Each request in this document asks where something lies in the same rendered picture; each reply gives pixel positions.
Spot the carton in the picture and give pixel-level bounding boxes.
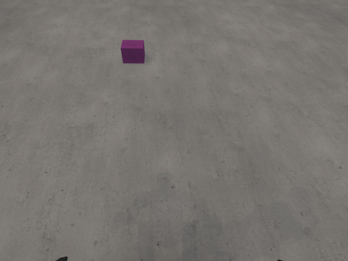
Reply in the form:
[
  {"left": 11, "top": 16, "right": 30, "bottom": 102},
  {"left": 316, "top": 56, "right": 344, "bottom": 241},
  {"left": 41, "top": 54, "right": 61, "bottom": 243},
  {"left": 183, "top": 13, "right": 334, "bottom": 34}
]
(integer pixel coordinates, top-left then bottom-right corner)
[{"left": 121, "top": 40, "right": 145, "bottom": 64}]

